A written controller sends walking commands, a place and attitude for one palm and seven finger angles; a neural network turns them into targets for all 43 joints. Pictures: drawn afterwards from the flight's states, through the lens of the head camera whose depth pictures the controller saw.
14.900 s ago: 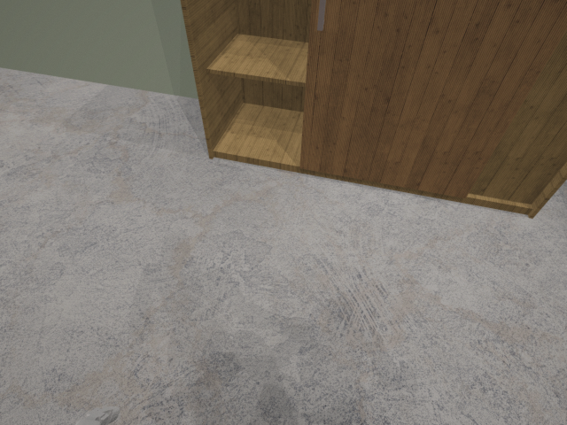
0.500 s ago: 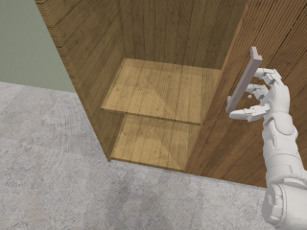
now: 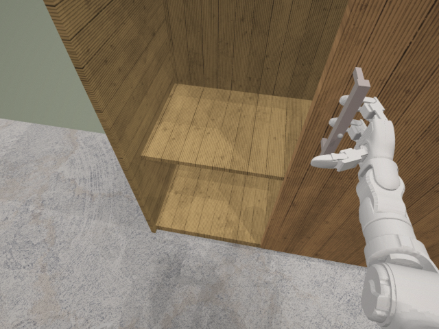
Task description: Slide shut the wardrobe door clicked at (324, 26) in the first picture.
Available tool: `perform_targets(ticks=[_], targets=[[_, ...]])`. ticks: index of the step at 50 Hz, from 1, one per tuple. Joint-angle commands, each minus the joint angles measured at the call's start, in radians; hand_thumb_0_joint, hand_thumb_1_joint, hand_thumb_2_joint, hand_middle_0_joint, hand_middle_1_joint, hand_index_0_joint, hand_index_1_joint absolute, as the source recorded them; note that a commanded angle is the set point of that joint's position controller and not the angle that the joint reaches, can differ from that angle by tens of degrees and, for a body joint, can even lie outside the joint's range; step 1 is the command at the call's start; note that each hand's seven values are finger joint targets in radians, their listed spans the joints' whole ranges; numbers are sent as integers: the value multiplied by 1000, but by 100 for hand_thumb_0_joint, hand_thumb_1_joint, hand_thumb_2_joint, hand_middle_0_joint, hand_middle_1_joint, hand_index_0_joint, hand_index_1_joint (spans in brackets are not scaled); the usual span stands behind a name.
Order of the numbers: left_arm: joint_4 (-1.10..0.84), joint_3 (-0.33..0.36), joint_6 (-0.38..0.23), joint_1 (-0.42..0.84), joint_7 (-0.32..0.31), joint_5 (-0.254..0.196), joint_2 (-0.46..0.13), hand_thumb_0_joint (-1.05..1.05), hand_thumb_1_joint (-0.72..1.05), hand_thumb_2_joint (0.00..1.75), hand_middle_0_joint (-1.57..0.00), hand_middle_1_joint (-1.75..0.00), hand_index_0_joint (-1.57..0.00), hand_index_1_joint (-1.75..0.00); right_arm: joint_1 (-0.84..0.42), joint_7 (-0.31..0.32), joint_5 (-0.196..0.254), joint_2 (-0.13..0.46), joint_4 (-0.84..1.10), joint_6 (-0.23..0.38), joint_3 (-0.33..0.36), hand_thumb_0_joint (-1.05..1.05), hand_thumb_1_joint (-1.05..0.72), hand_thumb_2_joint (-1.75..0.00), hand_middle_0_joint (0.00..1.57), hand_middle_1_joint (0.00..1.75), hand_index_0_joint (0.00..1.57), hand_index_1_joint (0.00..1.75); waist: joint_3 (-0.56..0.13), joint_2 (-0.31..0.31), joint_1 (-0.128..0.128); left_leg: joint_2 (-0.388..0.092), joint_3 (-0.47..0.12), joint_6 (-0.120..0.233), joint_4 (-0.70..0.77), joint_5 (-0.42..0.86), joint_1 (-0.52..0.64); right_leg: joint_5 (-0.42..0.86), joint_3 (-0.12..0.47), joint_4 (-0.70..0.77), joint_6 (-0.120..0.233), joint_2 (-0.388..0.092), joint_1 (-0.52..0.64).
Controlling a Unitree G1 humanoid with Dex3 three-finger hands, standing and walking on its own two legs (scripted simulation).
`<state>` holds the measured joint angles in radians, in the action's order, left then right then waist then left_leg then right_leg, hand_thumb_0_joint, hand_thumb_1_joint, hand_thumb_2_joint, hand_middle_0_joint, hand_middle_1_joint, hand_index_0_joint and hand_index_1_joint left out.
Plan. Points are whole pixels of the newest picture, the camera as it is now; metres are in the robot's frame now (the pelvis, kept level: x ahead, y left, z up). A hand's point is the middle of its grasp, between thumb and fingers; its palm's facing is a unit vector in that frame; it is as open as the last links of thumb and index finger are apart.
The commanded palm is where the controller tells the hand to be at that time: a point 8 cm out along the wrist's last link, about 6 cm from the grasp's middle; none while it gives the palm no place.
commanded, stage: slide the fingers in behind the handle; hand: right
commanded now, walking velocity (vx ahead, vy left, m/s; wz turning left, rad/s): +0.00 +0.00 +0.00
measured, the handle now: (339, 120) +0.51 -0.15 +0.11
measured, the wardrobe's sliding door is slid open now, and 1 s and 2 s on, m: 0.50 0.50 0.50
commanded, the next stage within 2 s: grip the handle and tug to test in 0.96 s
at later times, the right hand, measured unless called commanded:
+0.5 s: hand (334, 139) +0.45 -0.13 +0.12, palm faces +0.04 +1.00 +0.01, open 14.0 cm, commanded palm +0.42 -0.18 +0.12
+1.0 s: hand (331, 138) +0.45 -0.13 +0.12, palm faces +0.05 +1.00 +0.00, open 14.0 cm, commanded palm +0.43 -0.18 +0.12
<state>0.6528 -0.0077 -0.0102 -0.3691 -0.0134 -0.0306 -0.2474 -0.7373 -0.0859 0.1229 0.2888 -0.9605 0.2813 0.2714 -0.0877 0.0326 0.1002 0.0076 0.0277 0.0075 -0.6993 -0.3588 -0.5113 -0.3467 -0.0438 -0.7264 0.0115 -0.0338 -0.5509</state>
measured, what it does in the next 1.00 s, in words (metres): stands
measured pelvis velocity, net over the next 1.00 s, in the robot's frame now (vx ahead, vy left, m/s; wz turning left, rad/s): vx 0.00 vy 0.00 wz -0.01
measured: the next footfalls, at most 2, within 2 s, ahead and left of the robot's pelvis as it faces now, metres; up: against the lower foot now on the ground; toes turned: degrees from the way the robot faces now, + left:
none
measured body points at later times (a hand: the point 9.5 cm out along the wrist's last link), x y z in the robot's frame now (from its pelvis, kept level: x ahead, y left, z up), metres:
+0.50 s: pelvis +0.00 +0.00 +0.00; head +0.04 +0.00 +0.45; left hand +0.07 +0.26 -0.12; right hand +0.44 -0.19 +0.12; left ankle -0.01 +0.12 -0.72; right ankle +0.00 -0.11 -0.72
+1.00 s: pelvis +0.00 +0.00 +0.00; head +0.04 +0.01 +0.45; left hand +0.04 +0.26 -0.12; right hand +0.45 -0.19 +0.12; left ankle -0.01 +0.12 -0.72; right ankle +0.00 -0.11 -0.72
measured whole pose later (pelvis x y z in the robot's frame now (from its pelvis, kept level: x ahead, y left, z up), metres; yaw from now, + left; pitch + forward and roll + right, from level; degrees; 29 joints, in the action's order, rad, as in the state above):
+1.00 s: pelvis +0.00 +0.00 +0.00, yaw +0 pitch +9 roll +1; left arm 0.68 0.00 -0.02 -0.37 -0.01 -0.03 -0.25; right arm -0.75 -0.04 0.12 0.26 -0.96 0.28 0.24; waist -0.08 0.03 0.10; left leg 0.01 0.04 0.01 -0.70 -0.35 -0.51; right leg -0.34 -0.03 -0.73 0.01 -0.03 -0.55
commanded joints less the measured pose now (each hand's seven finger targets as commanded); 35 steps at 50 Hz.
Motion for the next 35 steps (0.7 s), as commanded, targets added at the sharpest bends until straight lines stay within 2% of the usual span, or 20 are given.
perform_targets(ticks=[1,2,3,4,5,7,10,13,15,17,18,21,22,25,26,28,30,31,32,35], targets=[[-106,56,-22,-38,-7,-3,-148,0,90,90,-20,-30,-20,-30,-384,10,14,188,249,51,22,0,50,-30,30,120,30,120,-329,-45,-11,26,-2,6,80,416,136,327,33,68,19,26,222],[-103,56,-22,-36,-9,-4,-147,0,90,90,-20,-30,-20,-30,-407,11,11,180,252,46,10,0,50,-30,30,120,30,120,-302,-34,0,26,-2,5,86,401,117,308,31,70,20,26,222],[-100,57,-21,-36,-11,-5,-148,0,90,90,-20,-30,-20,-30,-427,15,8,194,272,47,15,0,50,-30,30,120,30,120,-300,-12,-2,25,-4,7,88,384,110,299,33,71,19,27,226],[-98,57,-23,-34,-12,-3,-144,0,90,90,-20,-30,-20,-30,-445,18,8,176,288,49,1,0,50,-30,30,120,30,120,-313,5,3,25,-3,8,88,373,103,297,34,72,19,28,243],[-96,59,-24,-37,-13,-1,-144,0,90,90,-20,-30,-20,-30,-448,24,9,188,316,56,14,0,50,-30,30,120,30,120,-332,-18,-1,25,-4,9,88,385,122,311,37,68,20,26,250],[-96,60,-28,-34,-13,-2,-143,0,90,90,-20,-30,-20,-30,-411,24,14,188,321,60,20,0,50,-30,30,120,30,120,-348,3,-10,25,-5,11,85,402,132,332,38,69,17,27,265],[-86,59,-31,-29,-12,-3,-139,0,90,90,-20,-30,-20,-30,-417,24,14,144,306,56,-17,0,50,-30,30,120,30,120,-317,-19,6,26,-3,9,94,392,114,317,37,68,20,26,261],[-85,59,-31,-26,-13,-4,-145,0,90,90,-20,-30,-20,-30,-411,24,12,161,286,47,-4,0,50,-30,30,120,30,120,-316,-6,1,24,-2,10,92,365,106,289,40,73,17,28,252],[-84,55,-31,-24,-12,-4,-140,0,90,90,-20,-30,-20,-30,-423,24,15,127,273,43,-32,0,50,-30,30,120,30,120,-299,-22,7,22,0,10,98,356,106,279,41,75,17,29,243],[-82,55,-33,-19,-13,-5,-143,0,90,90,-20,-30,-20,-30,-448,30,14,138,257,43,-27,0,50,-30,30,120,30,120,-286,-19,10,22,-1,9,98,331,89,249,43,76,16,29,232],[-81,56,-36,-19,-13,-4,-140,0,90,90,-20,-30,-20,-30,-475,33,14,116,262,48,-44,0,50,-30,30,120,30,120,-286,-19,18,23,0,8,99,319,78,243,45,77,16,30,241],[-80,57,-41,-22,-9,0,-140,0,90,90,-20,-30,-20,-30,-459,46,13,116,264,62,-32,0,50,-30,30,120,30,120,-331,-17,9,24,0,11,89,334,86,272,47,70,15,29,265],[-79,57,-42,-19,-8,-2,-141,0,90,90,-20,-30,-20,-30,-460,48,10,125,259,63,-29,0,50,-30,30,120,30,120,-311,-13,6,24,-1,10,90,328,80,262,47,69,14,29,252],[-82,56,-42,-20,-3,0,-137,0,90,90,-20,-30,-20,-30,-471,57,1,91,259,67,-57,0,50,-30,30,120,30,120,-315,-12,9,23,4,13,85,313,72,262,52,70,13,29,255],[-79,57,-42,-21,-4,0,-143,0,90,90,-20,-30,-20,-30,-453,62,-2,128,234,62,-23,0,50,-30,30,120,30,120,-310,-25,2,25,1,12,84,316,76,255,50,70,14,28,241],[-79,53,-40,-23,-6,-1,-143,0,90,90,-20,-30,-20,-30,-478,65,-3,128,207,55,-29,0,50,-30,30,120,30,120,-282,-52,13,24,1,8,89,303,72,230,48,74,16,29,215],[-84,56,-41,-24,-7,3,-144,0,90,90,-20,-30,-20,-30,-488,73,-5,163,238,67,3,0,50,-30,30,120,30,120,-317,-39,-3,22,-6,10,86,305,100,234,48,73,17,32,217],[-90,54,-43,-25,-6,4,-140,0,90,90,-20,-30,-20,-30,-479,73,-9,152,261,74,-5,0,50,-30,30,120,30,120,-360,-11,-6,22,-7,11,77,332,109,263,46,72,16,33,245],[-90,54,-43,-20,-4,2,-136,0,90,90,-20,-30,-20,-30,-469,71,-8,121,251,72,-29,0,50,-30,30,120,30,120,-344,7,-1,24,-4,12,79,335,91,272,43,68,13,30,254],[-81,57,-41,-34,-6,4,-143,0,90,90,-20,-30,-20,-30,-455,71,-4,158,222,71,3,0,50,-30,30,120,30,120,-319,-69,0,26,-6,8,86,338,114,256,43,69,19,30,213]])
